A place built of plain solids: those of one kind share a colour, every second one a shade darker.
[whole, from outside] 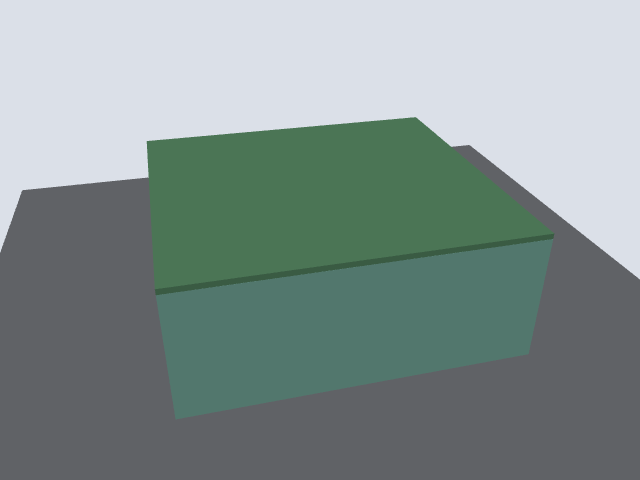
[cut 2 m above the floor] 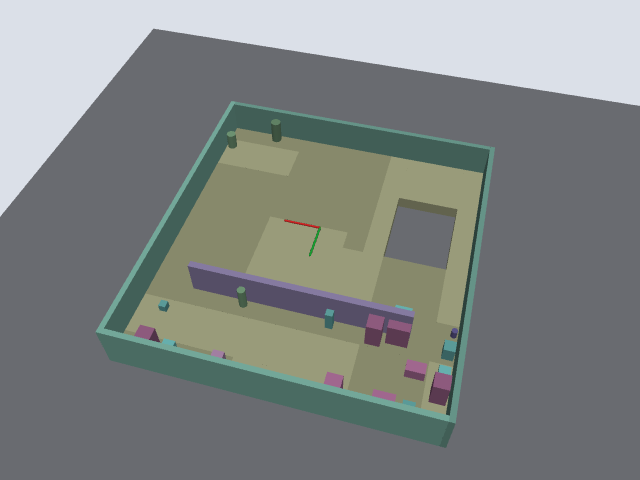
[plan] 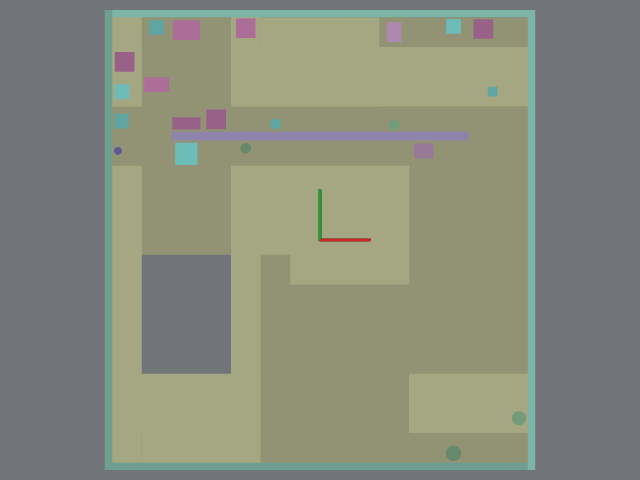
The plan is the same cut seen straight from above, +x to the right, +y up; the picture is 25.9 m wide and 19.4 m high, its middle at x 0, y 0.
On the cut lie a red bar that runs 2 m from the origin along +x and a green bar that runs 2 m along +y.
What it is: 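A museum's exhibition hall between two shows, on a module of 1.2 m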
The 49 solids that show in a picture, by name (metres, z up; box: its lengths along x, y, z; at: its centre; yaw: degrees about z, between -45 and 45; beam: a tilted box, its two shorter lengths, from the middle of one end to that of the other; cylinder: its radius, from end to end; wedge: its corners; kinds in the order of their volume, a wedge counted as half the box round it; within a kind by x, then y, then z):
{
 "floor_1": {"box": [1.2, 18.0, 0.8], "at": [-7.8, 0.0, 0.35]},
 "floor_2": {"box": [3.6, 3.6, 0.8], "at": [-5.4, -7.2, 0.35]},
 "floor_3": {"box": [3.6, 9.6, 0.8], "at": [-5.4, 4.2, 0.35]},
 "floor_4": {"box": [8.4, 3.6, 0.8], "at": [-4.2, 1.2, 0.35]},
 "floor_5": {"box": [1.2, 18.0, 0.8], "at": [-3.0, 0.0, 0.35]},
 "floor_6": {"box": [1.2, 14.4, 0.8], "at": [-1.8, -1.8, 0.35]},
 "floor_7": {"box": [3.6, 1.2, 0.8], "at": [-1.8, -1.2, 0.35]},
 "floor_8": {"box": [16.8, 1.2, 0.8], "at": [0.0, -8.4, 0.35]},
 "floor_9": {"box": [16.8, 2.4, 0.8], "at": [0.0, 4.2, 0.35]},
 "floor_10": {"box": [4.82, 2.42, 0.8], "at": [0.0, 6.6, 0.35]},
 "floor_11": {"box": [16.8, 1.2, 0.8], "at": [0.0, 8.4, 0.35]},
 "floor_12": {"box": [4.8, 1.2, 0.8], "at": [0.0, 8.4, 0.35]},
 "floor_13": {"box": [4.8, 1.2, 0.8], "at": [1.2, -8.4, 0.35]},
 "floor_14": {"box": [4.82, 2.42, 0.8], "at": [1.2, -6.6, 0.35]},
 "floor_15": {"box": [3.6, 3.6, 0.8], "at": [1.8, -3.6, 0.35]},
 "floor_16": {"box": [3.62, 4.82, 0.8], "at": [1.8, 0.6, 0.35]},
 "floor_17": {"box": [12.0, 3.6, 0.8], "at": [2.4, -3.6, 0.35]},
 "floor_18": {"box": [1.2, 6.0, 0.8], "at": [3.0, 6.0, 0.35]},
 "floor_19": {"box": [6.0, 2.4, 0.8], "at": [5.4, 6.6, 0.35]},
 "floor_20": {"box": [4.8, 2.4, 0.8], "at": [6.0, -6.6, 0.35]},
 "floor_21": {"box": [4.8, 18.0, 0.8], "at": [6.0, 0.0, 0.35]},
 "floor_22": {"box": [4.8, 4.8, 0.8], "at": [6.0, 0.6, 0.35]},
 "wall_1": {"box": [0.3, 18.6, 7.18], "at": [-8.55, 0.0, 3.54]},
 "wall_2": {"box": [16.8, 0.3, 7.18], "at": [0.0, -9.15, 3.54]},
 "wall_3": {"box": [16.8, 0.3, 7.18], "at": [0.0, 9.15, 3.54]},
 "wall_4": {"box": [0.3, 18.6, 7.18], "at": [8.55, 0.0, 3.54]},
 "roof_1": {"box": [17.4, 18.6, 0.3], "at": [0.0, 0.0, 7.28]},
 "screen_1": {"box": [12.0, 0.36, 3.6], "at": [0.0, 4.2, 2.55]},
 "crate_1": {"box": [0.8, 0.8, 1.6], "at": [-7.9, 7.2, 1.55]},
 "crate_2": {"box": [1.0, 0.6, 0.7], "at": [-6.6, 6.28, 1.1]},
 "crate_3": {"box": [1.15, 0.5, 1.5], "at": [-5.4, 4.72, 1.5]},
 "crate_4": {"box": [1.1, 0.8, 0.9], "at": [-5.4, 8.49, 1.2]},
 "crate_5": {"box": [0.8, 0.8, 1.6], "at": [-4.2, 4.87, 1.55]},
 "crate_6": {"box": [0.8, 0.8, 1.6], "at": [-3.0, 8.56, 1.55]},
 "crate_7": {"box": [0.8, 0.8, 1.6], "at": [6.6, 8.53, 1.55]},
 "plinth_1": {"box": [0.6, 0.6, 0.9], "at": [-8.03, 4.8, 1.2]},
 "plinth_2": {"box": [0.6, 0.6, 0.45], "at": [-8.0, 6.0, 0.97]},
 "plinth_3": {"box": [0.6, 0.6, 1.0], "at": [-6.6, 8.59, 1.25]},
 "plinth_4": {"box": [0.9, 0.9, 0.8], "at": [-5.4, 3.48, 1.15]},
 "plinth_5": {"box": [0.4, 0.4, 1.2], "at": [-1.8, 4.69, 1.35]},
 "plinth_6": {"box": [0.6, 0.6, 1.2], "at": [5.4, 8.63, 1.35]},
 "plinth_7": {"box": [0.4, 0.4, 0.45], "at": [6.98, 6.0, 0.97]},
 "roll_1": {"cylinder": 0.21, "from": [-3.0, 3.71, 0.75], "to": [-3.0, 3.71, 1.91]},
 "roll_2": {"cylinder": 0.22, "from": [3.0, 4.65, 0.75], "to": [3.0, 4.65, 2.09]},
 "roll_3": {"cylinder": 0.31, "from": [5.4, -8.62, 0.75], "to": [5.4, -8.62, 2.21]},
 "roll_4": {"cylinder": 0.29, "from": [8.04, -7.2, 0.75], "to": [8.04, -7.2, 1.77]},
 "cratesmall_1": {"box": [0.6, 0.8, 0.7], "at": [3.0, 8.4, 1.1]},
 "cratesmall_2": {"box": [0.8, 0.6, 0.73], "at": [4.2, 3.6, 1.11]},
 "buckets_1": {"cylinder": 0.16, "from": [-8.16, 3.6, 0.75], "to": [-8.16, 3.6, 1.25]}
}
